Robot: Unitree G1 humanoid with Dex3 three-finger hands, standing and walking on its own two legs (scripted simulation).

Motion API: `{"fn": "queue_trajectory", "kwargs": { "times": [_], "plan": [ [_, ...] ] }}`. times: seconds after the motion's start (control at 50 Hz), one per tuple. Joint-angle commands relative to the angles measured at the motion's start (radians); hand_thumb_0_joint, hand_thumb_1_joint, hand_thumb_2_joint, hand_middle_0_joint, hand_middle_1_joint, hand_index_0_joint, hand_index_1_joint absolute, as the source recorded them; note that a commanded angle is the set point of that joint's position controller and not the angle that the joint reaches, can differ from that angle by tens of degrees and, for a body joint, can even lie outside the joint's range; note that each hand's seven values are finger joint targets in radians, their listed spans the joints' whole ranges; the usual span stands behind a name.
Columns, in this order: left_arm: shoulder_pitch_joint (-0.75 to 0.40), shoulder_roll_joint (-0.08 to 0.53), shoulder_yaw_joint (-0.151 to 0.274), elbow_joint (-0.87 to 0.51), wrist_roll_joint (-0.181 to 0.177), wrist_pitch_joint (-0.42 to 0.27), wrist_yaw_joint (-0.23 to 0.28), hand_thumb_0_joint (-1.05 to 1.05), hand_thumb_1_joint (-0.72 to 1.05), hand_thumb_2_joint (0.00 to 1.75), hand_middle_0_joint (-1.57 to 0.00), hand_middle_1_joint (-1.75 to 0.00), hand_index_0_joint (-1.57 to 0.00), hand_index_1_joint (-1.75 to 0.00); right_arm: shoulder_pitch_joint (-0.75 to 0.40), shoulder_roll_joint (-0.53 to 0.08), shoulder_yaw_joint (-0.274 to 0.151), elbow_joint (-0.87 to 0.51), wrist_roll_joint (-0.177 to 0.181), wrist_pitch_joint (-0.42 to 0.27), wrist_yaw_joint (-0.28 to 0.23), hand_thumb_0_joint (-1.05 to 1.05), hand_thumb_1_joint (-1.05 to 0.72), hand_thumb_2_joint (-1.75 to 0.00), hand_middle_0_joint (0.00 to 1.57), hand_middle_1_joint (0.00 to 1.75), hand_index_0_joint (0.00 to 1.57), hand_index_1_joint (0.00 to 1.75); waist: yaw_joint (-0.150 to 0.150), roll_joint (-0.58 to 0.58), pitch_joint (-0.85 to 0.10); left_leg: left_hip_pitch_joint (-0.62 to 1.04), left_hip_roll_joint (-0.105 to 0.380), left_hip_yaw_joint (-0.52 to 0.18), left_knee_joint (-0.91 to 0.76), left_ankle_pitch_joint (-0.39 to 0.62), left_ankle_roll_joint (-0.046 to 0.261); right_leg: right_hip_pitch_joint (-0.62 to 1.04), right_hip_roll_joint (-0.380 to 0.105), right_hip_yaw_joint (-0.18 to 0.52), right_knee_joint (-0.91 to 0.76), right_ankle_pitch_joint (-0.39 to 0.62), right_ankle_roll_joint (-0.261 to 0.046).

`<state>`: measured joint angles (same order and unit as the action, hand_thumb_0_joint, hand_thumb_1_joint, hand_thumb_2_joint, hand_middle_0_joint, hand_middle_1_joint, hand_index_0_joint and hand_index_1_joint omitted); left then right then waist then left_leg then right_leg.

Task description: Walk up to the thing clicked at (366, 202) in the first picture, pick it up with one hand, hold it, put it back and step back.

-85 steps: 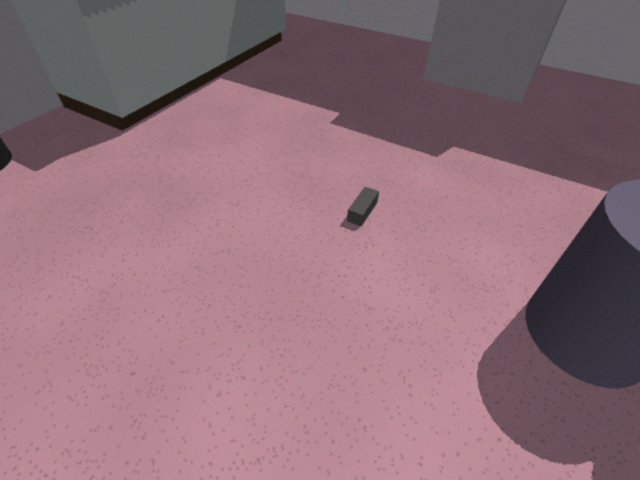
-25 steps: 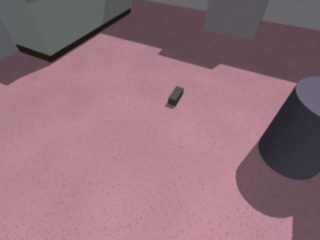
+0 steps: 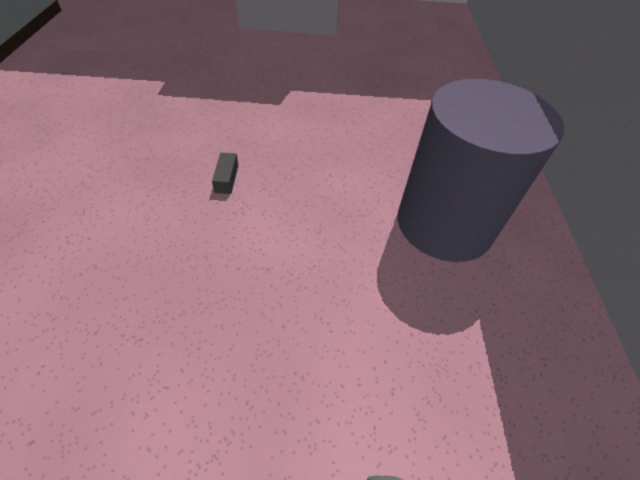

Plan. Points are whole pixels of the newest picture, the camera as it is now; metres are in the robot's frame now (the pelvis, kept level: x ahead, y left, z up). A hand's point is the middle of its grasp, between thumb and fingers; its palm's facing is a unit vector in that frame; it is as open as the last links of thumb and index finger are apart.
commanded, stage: walk up
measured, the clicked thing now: (225, 172) +1.42 +0.32 -0.74
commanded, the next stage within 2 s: stand in 1.54 s
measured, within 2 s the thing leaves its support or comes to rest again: neither
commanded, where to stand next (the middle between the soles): +0.08 -0.01 m, yaw -21 degrees
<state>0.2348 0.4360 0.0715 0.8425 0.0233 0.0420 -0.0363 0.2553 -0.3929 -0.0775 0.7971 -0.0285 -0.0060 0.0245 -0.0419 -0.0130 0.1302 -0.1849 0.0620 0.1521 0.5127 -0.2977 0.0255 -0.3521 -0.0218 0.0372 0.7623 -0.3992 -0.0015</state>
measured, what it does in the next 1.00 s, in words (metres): steps on the spot, turning right: right foot, then left foot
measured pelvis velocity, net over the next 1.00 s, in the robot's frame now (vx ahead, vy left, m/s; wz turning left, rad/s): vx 0.01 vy -0.02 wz -0.35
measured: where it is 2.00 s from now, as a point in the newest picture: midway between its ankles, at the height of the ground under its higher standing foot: outside the picture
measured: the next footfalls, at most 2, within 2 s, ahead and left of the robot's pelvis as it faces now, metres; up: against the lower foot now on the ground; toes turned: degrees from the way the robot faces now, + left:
right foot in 0.08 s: +0.06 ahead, -0.14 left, +0.00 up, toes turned -3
left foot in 0.44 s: +0.10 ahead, +0.11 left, +0.00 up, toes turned -20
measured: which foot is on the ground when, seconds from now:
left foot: down 0.00-0.10, up 0.12-0.42, down 0.44-1.00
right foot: up 0.00-0.06, down 0.08-0.46, up 0.48-0.78, down 0.80-1.00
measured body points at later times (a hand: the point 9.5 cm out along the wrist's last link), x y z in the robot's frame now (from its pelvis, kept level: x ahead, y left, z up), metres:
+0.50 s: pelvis +0.02 +0.01 -0.02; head +0.05 +0.02 +0.42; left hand +0.19 +0.29 -0.14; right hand +0.02 -0.32 -0.12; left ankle +0.08 +0.11 -0.74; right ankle +0.01 -0.13 -0.72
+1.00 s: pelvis +0.01 -0.02 -0.02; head +0.03 -0.06 +0.43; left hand +0.18 +0.25 -0.12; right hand +0.00 -0.34 -0.15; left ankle +0.06 +0.12 -0.72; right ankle -0.01 -0.14 -0.74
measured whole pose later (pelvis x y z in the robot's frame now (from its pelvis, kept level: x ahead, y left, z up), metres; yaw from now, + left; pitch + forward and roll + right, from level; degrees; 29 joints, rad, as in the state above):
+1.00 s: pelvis +0.01 -0.02 -0.02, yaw -20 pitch -2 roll +0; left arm 0.26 0.36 0.02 0.90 0.02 -0.03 0.01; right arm 0.19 -0.40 -0.03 0.86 0.01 0.03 0.01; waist 0.00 0.07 0.10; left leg -0.33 0.05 -0.01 0.81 -0.50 0.02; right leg -0.29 0.03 0.04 0.66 -0.33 -0.02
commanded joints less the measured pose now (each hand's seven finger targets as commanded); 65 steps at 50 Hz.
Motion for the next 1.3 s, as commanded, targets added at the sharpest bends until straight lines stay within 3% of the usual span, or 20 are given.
{"fn": "queue_trajectory", "kwargs": {
  "times": [0.0, 0.04, 0.08, 0.1, 0.12, 0.18, 0.34, 0.4, 0.44, 0.48, 0.56, 0.66, 0.76, 0.78, 0.8, 0.82, 0.84, 1.02, 1.08, 1.28],
  "plan": [
    [0.025, 0.12, 0.036, -0.083, 0.003, -0.053, 0.011, 0.0, 0.9, 0.9, -0.2, -0.3, -0.2, -0.3, 0.0, -0.267, -0.076, -0.099, 0.001, -0.008, -0.007, 0.0, -0.9, -0.9, 0.2, 0.3, 0.2, 0.3, -0.002, 0.193, -0.142, 0.088, 0.22, -0.164, -0.005, 0.44, 0.149, 0.065, 0.045, -0.085, -0.184, 0.028, -0.022],
    [0.118, 0.148, 0.049, -0.048, 0.006, -0.067, 0.023, 0.0, 0.9, 0.9, -0.2, -0.3, -0.2, -0.3, -0.029, -0.231, -0.06, -0.119, 0.018, 0.003, -0.007, 0.0, -0.9, -0.9, 0.2, 0.3, 0.2, 0.3, 0.058, 0.09, -0.18, -0.017, 0.168, -0.105, 0.163, 0.329, 0.092, 0.256, 0.051, -0.064, -0.344, 0.172, -0.055],
    [0.133, 0.272, 0.084, -0.078, 0.013, -0.083, 0.039, 0.0, 0.9, 0.9, -0.2, -0.3, -0.2, -0.3, -0.022, -0.113, -0.014, -0.148, 0.027, 0.008, -0.005, 0.0, -0.9, -0.9, 0.2, 0.3, 0.2, 0.3, 0.079, -0.272, -0.161, -0.429, -0.057, -0.062, 0.5, -0.26, -0.029, 0.442, -0.271, 0.515, -0.451, 0.259, -0.195],
    [0.104, 0.281, 0.08, -0.098, 0.004, -0.074, 0.038, 0.0, 0.9, 0.9, -0.2, -0.3, -0.2, -0.3, -0.044, -0.204, -0.036, -0.131, 0.018, 0.018, -0.018, 0.0, -0.9, -0.9, 0.2, 0.3, 0.2, 0.3, 0.099, -0.167, -0.127, -0.389, -0.025, -0.148, 0.576, -0.34, -0.031, 0.301, -0.343, 0.569, -0.451, 0.19, -0.305],
    [0.073, 0.282, 0.08, -0.109, -0.002, -0.067, 0.04, 0.0, 0.9, 0.9, -0.2, -0.3, -0.2, -0.3, -0.023, -0.222, -0.045, -0.119, 0.015, 0.015, -0.023, 0.0, -0.9, -0.9, 0.2, 0.3, 0.2, 0.3, 0.085, -0.176, -0.095, -0.357, -0.007, -0.171, 0.574, -0.344, -0.033, 0.223, -0.331, 0.536, -0.44, 0.169, -0.321],
    [-0.003, 0.199, 0.056, -0.129, -0.009, -0.068, 0.051, 0.0, 0.9, 0.9, -0.2, -0.3, -0.2, -0.3, 0.037, -0.215, -0.036, -0.05, 0.022, 0.006, -0.015, 0.0, -0.9, -0.9, 0.2, 0.3, 0.2, 0.3, 0.039, -0.155, -0.101, -0.324, 0.0, -0.17, 0.495, -0.195, -0.036, 0.226, -0.148, 0.271, -0.385, 0.237, -0.207],
    [-0.007, 0.209, 0.054, -0.168, -0.001, -0.046, 0.042, 0.0, 0.9, 0.9, -0.2, -0.3, -0.2, -0.3, 0.02, -0.193, -0.036, -0.035, 0.01, -0.014, -0.029, 0.0, -0.9, -0.9, 0.2, 0.3, 0.2, 0.3, 0.053, -0.17, -0.093, -0.121, -0.059, -0.128, 0.258, -0.093, -0.022, 0.017, -0.111, 0.267, -0.288, 0.398, -0.202],
    [-0.065, 0.159, 0.036, -0.19, -0.021, -0.031, 0.044, 0.0, 0.9, 0.9, -0.2, -0.3, -0.2, -0.3, 0.137, -0.197, -0.048, 0.0, -0.002, -0.029, -0.041, 0.0, -0.9, -0.9, 0.2, 0.3, 0.2, 0.3, -0.026, -0.071, -0.123, 0.1, -0.046, -0.17, 0.015, 0.073, 0.005, -0.122, -0.066, 0.253, -0.114, 0.305, -0.118],
    [0.014, 0.1, 0.018, -0.173, -0.024, -0.027, 0.054, 0.0, 0.9, 0.9, -0.2, -0.3, -0.2, -0.3, 0.059, -0.315, -0.069, -0.036, -0.006, -0.041, -0.044, 0.0, -0.9, -0.9, 0.2, 0.3, 0.2, 0.3, 0.024, 0.226, -0.115, 0.07, 0.304, -0.656, -0.219, 0.009, 0.122, -0.229, 0.166, 0.122, 0.218, -0.135, -0.026],
    [0.051, 0.204, 0.04, -0.125, -0.011, -0.027, 0.065, 0.0, 0.9, 0.9, -0.2, -0.3, -0.2, -0.3, -0.021, -0.326, -0.075, -0.057, 0.004, -0.044, -0.037, 0.0, -0.9, -0.9, 0.2, 0.3, 0.2, 0.3, 0.035, 0.171, -0.087, -0.067, 0.39, -0.713, -0.228, -0.063, 0.234, -0.155, 0.081, 0.15, 0.377, -0.182, -0.017],
    [0.063, 0.18, 0.049, -0.084, -0.018, -0.03, 0.039, 0.0, 0.9, 0.9, -0.2, -0.3, -0.2, -0.3, -0.027, -0.265, -0.052, -0.059, 0.001, -0.053, -0.04, 0.0, -0.9, -0.9, 0.2, 0.3, 0.2, 0.3, 0.047, 0.198, -0.056, -0.031, 0.202, -0.363, -0.166, 0.118, 0.147, -0.171, 0.068, 0.113, 0.349, -0.049, -0.015],
    [0.01, 0.145, 0.027, -0.079, -0.013, -0.055, 0.026, 0.0, 0.9, 0.9, -0.2, -0.3, -0.2, -0.3, 0.033, -0.263, -0.051, -0.06, -0.007, -0.036, -0.028, 0.0, -0.9, -0.9, 0.2, 0.3, 0.2, 0.3, -0.012, 0.239, -0.132, 0.09, 0.18, -0.255, -0.091, 0.185, 0.173, -0.108, 0.038, -0.001, 0.06, -0.064, 0.012],
    [0.126, 0.132, 0.029, -0.004, -0.004, -0.073, 0.044, 0.0, 0.9, 0.9, -0.2, -0.3, -0.2, -0.3, -0.056, -0.252, -0.036, -0.089, 0.009, 0.004, -0.017, 0.0, -0.9, -0.9, 0.2, 0.3, 0.2, 0.3, 0.057, 0.199, -0.159, -0.099, 0.181, -0.207, 0.079, 0.23, 0.143, 0.176, 0.075, -0.098, -0.237, 0.116, -0.019],
    [0.135, 0.151, 0.034, 0.001, 0.0, -0.081, 0.05, 0.0, 0.9, 0.9, -0.2, -0.3, -0.2, -0.3, -0.059, -0.211, -0.021, -0.09, 0.019, 0.008, -0.017, 0.0, -0.9, -0.9, 0.2, 0.3, 0.2, 0.3, 0.073, 0.127, -0.163, -0.137, 0.153, -0.182, 0.152, 0.177, 0.1, 0.217, 0.061, -0.044, -0.29, 0.147, -0.033],
    [0.115, 0.2, 0.047, -0.005, 0.01, -0.089, 0.055, 0.0, 0.9, 0.9, -0.2, -0.3, -0.2, -0.3, -0.047, -0.15, -0.003, -0.096, 0.025, 0.011, -0.017, 0.0, -0.9, -0.9, 0.2, 0.3, 0.2, 0.3, 0.058, -0.056, -0.149, -0.226, 0.089, -0.143, 0.291, 0.051, 0.045, 0.222, -0.068, 0.206, -0.363, 0.154, -0.069],
    [0.048, 0.243, 0.048, -0.038, 0.015, -0.101, 0.058, 0.0, 0.9, 0.9, -0.2, -0.3, -0.2, -0.3, -0.053, -0.111, 0.016, -0.104, 0.03, 0.015, -0.016, 0.0, -0.9, -0.9, 0.2, 0.3, 0.2, 0.3, 0.037, -0.157, -0.096, -0.338, -0.016, -0.117, 0.342, -0.216, -0.016, 0.185, -0.254, 0.5, -0.439, 0.158, -0.161],
    [0.015, 0.292, 0.049, -0.041, 0.013, -0.098, 0.058, 0.0, 0.9, 0.9, -0.2, -0.3, -0.2, -0.3, -0.08, -0.187, -0.01, -0.08, 0.024, 0.02, -0.031, 0.0, -0.9, -0.9, 0.2, 0.3, 0.2, 0.3, 0.059, -0.139, -0.076, -0.242, 0.005, -0.2, 0.426, -0.317, -0.014, 0.04, -0.323, 0.538, -0.409, 0.18, -0.268],
    [-0.066, 0.185, 0.017, -0.019, -0.012, -0.091, 0.056, 0.0, 0.9, 0.9, -0.2, -0.3, -0.2, -0.3, -0.017, -0.166, 0.002, 0.061, 0.024, -0.014, -0.027, 0.0, -0.9, -0.9, 0.2, 0.3, 0.2, 0.3, 0.016, -0.167, -0.154, 0.0, -0.036, -0.135, -0.007, -0.015, -0.006, 0.078, -0.121, 0.198, -0.238, 0.439, -0.138],
    [-0.068, 0.113, -0.004, -0.004, -0.036, -0.087, 0.054, 0.0, 0.9, 0.9, -0.2, -0.3, -0.2, -0.3, -0.07, -0.234, -0.011, 0.076, 0.015, -0.034, -0.032, 0.0, -0.9, -0.9, 0.2, 0.3, 0.2, 0.3, 0.045, 0.012, -0.206, 0.053, 0.14, -0.36, -0.099, 0.188, 0.074, 0.047, -0.009, 0.094, -0.157, 0.282, -0.043],
    [-0.137, 0.137, -0.017, 0.121, -0.023, -0.091, 0.049, 0.0, 0.9, 0.9, -0.2, -0.3, -0.2, -0.3, -0.18, -0.182, 0.027, 0.158, 0.026, -0.031, -0.02, 0.0, -0.9, -0.9, 0.2, 0.3, 0.2, 0.3, 0.055, 0.059, -0.125, -0.021, 0.073, -0.223, -0.126, 0.104, 0.029, 0.168, -0.042, 0.126, -0.324, 0.322, -0.052]
  ]
}}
